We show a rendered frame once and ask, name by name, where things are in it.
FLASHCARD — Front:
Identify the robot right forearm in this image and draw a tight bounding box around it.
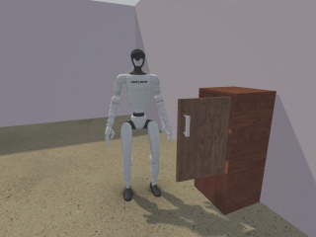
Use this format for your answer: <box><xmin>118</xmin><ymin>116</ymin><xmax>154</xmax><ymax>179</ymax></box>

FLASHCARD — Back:
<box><xmin>107</xmin><ymin>96</ymin><xmax>118</xmax><ymax>126</ymax></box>

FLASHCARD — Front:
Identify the right robot thigh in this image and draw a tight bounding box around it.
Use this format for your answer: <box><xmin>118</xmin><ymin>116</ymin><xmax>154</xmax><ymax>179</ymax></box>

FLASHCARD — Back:
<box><xmin>120</xmin><ymin>120</ymin><xmax>132</xmax><ymax>167</ymax></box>

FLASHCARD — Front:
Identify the robot left upper arm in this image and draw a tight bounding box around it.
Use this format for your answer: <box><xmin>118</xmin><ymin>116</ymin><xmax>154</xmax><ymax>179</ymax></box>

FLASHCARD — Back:
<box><xmin>149</xmin><ymin>74</ymin><xmax>163</xmax><ymax>103</ymax></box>

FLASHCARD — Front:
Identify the robot right hand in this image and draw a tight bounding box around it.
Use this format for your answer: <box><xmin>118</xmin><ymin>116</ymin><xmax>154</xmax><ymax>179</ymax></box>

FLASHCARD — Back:
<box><xmin>105</xmin><ymin>125</ymin><xmax>115</xmax><ymax>146</ymax></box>

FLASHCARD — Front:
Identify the cupboard door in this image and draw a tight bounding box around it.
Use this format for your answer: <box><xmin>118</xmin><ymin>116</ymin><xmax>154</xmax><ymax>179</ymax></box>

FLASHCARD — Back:
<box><xmin>176</xmin><ymin>96</ymin><xmax>232</xmax><ymax>183</ymax></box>

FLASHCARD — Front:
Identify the robot left hand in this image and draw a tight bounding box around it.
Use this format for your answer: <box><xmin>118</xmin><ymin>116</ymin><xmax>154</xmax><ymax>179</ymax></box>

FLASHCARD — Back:
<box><xmin>162</xmin><ymin>121</ymin><xmax>173</xmax><ymax>141</ymax></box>

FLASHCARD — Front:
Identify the robot right upper arm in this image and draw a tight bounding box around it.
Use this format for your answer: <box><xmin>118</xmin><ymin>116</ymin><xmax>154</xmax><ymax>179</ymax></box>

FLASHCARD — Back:
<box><xmin>113</xmin><ymin>74</ymin><xmax>126</xmax><ymax>105</ymax></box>

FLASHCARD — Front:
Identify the robot left forearm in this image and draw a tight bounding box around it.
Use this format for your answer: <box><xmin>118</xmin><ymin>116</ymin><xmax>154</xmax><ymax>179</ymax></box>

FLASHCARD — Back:
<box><xmin>157</xmin><ymin>95</ymin><xmax>169</xmax><ymax>122</ymax></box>

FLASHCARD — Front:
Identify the left robot foot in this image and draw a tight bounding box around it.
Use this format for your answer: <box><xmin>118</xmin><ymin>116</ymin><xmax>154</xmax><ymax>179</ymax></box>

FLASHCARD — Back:
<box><xmin>149</xmin><ymin>182</ymin><xmax>161</xmax><ymax>198</ymax></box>

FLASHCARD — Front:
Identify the handle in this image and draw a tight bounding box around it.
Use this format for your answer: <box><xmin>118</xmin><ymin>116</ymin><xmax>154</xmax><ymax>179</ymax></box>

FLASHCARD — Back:
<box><xmin>183</xmin><ymin>115</ymin><xmax>191</xmax><ymax>137</ymax></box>

